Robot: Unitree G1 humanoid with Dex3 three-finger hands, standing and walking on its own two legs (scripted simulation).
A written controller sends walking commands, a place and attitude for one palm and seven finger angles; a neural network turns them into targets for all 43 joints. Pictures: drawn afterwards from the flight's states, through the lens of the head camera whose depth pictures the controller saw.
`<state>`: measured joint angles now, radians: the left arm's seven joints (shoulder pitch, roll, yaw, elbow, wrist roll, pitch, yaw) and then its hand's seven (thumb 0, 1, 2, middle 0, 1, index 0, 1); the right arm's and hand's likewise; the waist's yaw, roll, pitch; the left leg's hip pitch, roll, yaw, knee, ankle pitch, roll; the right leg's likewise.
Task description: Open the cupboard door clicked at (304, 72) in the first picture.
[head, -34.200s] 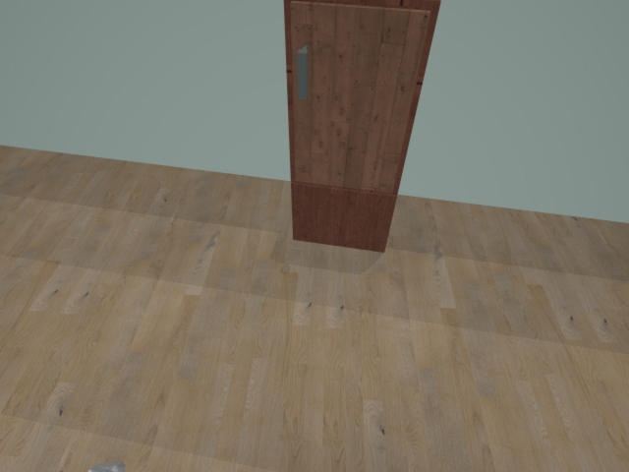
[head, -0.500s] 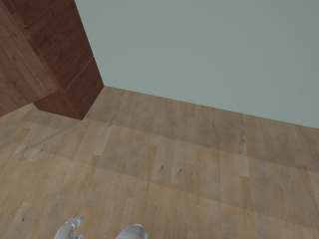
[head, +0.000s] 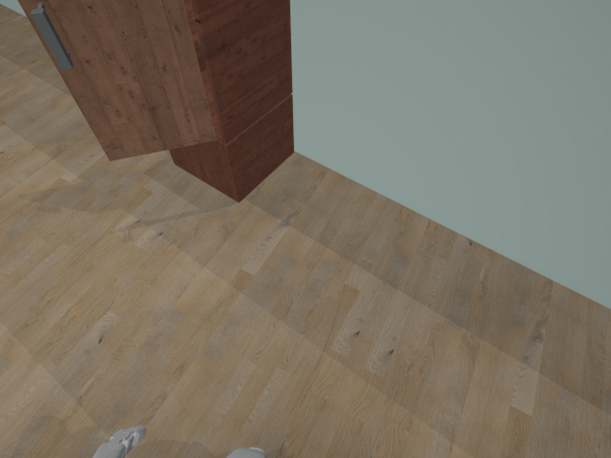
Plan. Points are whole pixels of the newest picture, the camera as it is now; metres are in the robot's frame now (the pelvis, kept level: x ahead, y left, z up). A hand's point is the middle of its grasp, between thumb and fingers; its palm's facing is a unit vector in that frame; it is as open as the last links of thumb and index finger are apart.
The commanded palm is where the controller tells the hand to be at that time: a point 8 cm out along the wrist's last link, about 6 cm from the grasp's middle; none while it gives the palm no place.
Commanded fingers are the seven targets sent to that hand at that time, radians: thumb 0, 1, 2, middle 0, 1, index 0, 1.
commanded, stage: turn to face it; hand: left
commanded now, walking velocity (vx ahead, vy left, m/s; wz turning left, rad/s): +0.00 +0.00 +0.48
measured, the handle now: (54, 36) +0.97 +0.67 +0.02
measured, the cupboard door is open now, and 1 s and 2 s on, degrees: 53 53 53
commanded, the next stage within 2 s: take the last steps up to it in 0.44 s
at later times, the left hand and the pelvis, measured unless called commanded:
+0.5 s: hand out of the picture +0.03 +0.22 -0.16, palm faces +0.25 -0.94 -0.23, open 7.4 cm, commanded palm none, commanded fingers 0.00 0.90 0.90 -0.20 -0.30 -0.20 -0.30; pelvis +0.01 +0.00 +0.01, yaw +12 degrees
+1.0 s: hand out of the picture +0.02 +0.25 -0.16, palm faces +0.35 -0.92 -0.20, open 7.4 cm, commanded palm none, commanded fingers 0.00 0.90 0.90 -0.20 -0.30 -0.20 -0.30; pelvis +0.06 +0.05 +0.01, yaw +18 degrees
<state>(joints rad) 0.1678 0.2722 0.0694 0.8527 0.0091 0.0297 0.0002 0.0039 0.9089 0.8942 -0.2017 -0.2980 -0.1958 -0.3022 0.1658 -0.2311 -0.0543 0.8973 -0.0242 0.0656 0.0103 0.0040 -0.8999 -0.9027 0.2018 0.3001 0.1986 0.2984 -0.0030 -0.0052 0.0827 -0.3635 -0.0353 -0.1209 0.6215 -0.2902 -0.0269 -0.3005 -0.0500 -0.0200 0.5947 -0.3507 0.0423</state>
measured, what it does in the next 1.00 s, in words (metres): steps on the spot, turning left: left foot, then right foot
